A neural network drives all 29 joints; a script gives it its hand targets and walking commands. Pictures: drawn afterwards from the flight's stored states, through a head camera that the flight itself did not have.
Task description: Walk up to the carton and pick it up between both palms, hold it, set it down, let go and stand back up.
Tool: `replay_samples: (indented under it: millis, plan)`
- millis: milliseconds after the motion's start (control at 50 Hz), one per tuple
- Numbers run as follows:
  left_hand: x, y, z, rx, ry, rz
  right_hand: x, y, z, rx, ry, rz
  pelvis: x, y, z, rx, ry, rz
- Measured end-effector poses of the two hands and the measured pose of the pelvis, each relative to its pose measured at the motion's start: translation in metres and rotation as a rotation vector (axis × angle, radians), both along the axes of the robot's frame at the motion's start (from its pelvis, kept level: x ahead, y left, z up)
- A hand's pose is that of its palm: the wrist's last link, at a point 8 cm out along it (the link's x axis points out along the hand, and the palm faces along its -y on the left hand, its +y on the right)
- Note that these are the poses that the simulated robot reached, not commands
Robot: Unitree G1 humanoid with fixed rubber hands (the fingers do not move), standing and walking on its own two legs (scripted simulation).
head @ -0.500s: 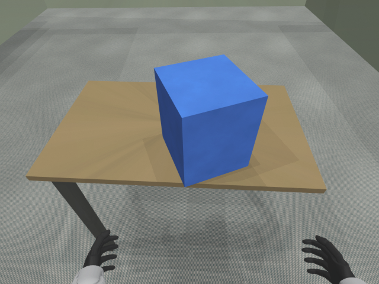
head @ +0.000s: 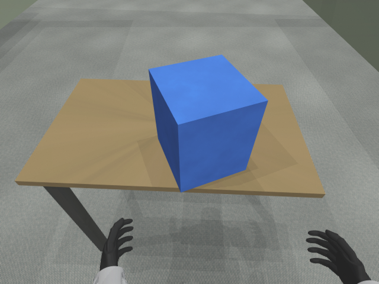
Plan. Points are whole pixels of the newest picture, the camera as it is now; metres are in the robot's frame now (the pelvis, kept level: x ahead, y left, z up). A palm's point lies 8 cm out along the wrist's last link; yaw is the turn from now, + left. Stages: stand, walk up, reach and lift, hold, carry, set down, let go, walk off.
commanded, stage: reach and lift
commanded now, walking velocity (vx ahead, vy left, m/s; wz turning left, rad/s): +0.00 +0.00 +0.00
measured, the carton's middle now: (201, 123) +0.48 +0.03 +0.05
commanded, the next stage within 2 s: none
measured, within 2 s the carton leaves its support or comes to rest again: neither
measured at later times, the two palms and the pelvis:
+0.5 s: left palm (127, 239) +0.18 +0.16 +0.04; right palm (355, 249) +0.20 -0.27 +0.02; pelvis -0.02 -0.02 +0.00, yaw -1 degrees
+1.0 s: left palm (123, 204) +0.23 +0.17 +0.09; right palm (340, 204) +0.27 -0.25 +0.06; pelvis -0.03 -0.01 +0.00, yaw -2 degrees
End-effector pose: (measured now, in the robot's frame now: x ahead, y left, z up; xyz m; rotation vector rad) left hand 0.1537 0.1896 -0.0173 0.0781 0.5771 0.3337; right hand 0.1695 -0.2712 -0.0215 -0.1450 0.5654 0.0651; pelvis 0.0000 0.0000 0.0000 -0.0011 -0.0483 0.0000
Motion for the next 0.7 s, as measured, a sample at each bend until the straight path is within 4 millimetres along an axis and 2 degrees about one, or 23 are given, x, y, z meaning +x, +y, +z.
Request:
replay_samples:
  millis: [140,340,560,700]
  plan:
    - [0.007,-0.013,0.011,-0.009,-0.077,0.021,0.009,0.004,0.008,0.038,-0.07,0.017,-0.001,-0.007,-0.001,0.002,0.012,0.002]
    - [0.02,-0.027,0.04,-0.022,-0.207,0.058,0.023,0.0,0.027,0.08,-0.174,0.029,-0.012,-0.014,-0.002,0.006,0.016,0.002]
    - [0.031,-0.035,0.057,-0.05,-0.263,0.098,0.035,0.004,0.045,0.108,-0.241,0.038,-0.028,-0.019,-0.002,0.011,0.016,-0.017]
    - [0.048,-0.036,0.07,-0.06,-0.272,0.082,0.052,0.01,0.057,0.113,-0.249,0.037,-0.035,-0.019,-0.002,0.014,0.019,-0.035]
